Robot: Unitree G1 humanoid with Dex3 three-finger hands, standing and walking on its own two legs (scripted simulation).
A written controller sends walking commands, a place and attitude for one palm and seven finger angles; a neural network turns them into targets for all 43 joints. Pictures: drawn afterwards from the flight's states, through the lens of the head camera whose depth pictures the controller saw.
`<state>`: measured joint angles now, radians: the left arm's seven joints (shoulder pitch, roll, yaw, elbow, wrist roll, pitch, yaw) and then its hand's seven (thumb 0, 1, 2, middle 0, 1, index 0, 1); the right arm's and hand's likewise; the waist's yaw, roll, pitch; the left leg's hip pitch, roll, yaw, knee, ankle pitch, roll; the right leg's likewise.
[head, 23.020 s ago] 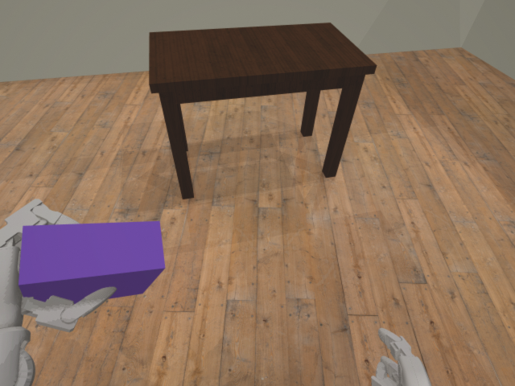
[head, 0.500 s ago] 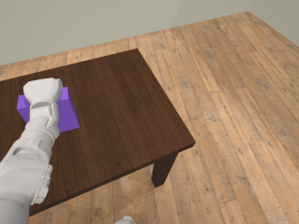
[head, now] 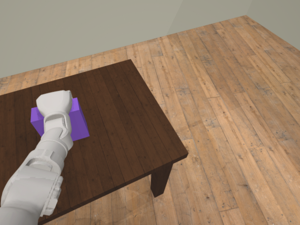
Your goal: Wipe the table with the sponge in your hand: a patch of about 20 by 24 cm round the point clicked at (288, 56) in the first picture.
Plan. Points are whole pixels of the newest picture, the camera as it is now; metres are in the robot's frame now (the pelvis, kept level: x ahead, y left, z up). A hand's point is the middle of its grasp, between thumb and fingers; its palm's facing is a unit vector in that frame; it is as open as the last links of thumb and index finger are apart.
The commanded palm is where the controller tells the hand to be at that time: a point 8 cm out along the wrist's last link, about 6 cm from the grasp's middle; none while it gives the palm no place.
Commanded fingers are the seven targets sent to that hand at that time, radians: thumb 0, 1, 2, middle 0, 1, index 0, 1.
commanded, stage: wipe back along the middle lane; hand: left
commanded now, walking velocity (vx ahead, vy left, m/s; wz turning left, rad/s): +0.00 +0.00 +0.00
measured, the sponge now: (65, 127) +0.41 +0.29 -0.04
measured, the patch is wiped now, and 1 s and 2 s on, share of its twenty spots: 0.70 0.80 0.95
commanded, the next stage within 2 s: none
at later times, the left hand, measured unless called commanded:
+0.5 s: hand (64, 126) +0.38 +0.26 +0.01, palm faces -0.05 +0.00 -1.00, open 9.7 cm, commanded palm +0.34 +0.23 +0.04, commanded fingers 0.00 0.10 1.30 -1.20 -1.60 -1.20 -1.60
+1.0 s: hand (70, 137) +0.34 +0.23 +0.01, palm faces -0.04 +0.01 -1.00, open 9.7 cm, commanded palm +0.29 +0.20 +0.04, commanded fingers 0.00 0.10 1.30 -1.20 -1.60 -1.20 -1.60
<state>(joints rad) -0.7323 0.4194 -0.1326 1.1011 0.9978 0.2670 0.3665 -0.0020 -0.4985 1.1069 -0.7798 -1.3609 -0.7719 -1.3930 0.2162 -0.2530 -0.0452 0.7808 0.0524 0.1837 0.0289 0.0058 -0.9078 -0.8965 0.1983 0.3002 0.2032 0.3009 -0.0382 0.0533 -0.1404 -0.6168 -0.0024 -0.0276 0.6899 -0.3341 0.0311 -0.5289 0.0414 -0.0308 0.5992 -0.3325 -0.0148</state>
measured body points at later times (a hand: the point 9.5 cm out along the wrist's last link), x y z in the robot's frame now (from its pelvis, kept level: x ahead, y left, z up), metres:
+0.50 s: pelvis +0.01 +0.01 +0.01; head +0.04 +0.00 +0.46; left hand +0.38 +0.26 +0.07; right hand +0.15 -0.24 -0.12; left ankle -0.01 +0.10 -0.72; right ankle -0.04 -0.12 -0.72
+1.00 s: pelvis +0.00 +0.00 +0.01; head +0.01 -0.01 +0.46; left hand +0.34 +0.23 +0.07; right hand +0.16 -0.23 -0.12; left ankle -0.01 +0.10 -0.72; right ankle -0.04 -0.12 -0.72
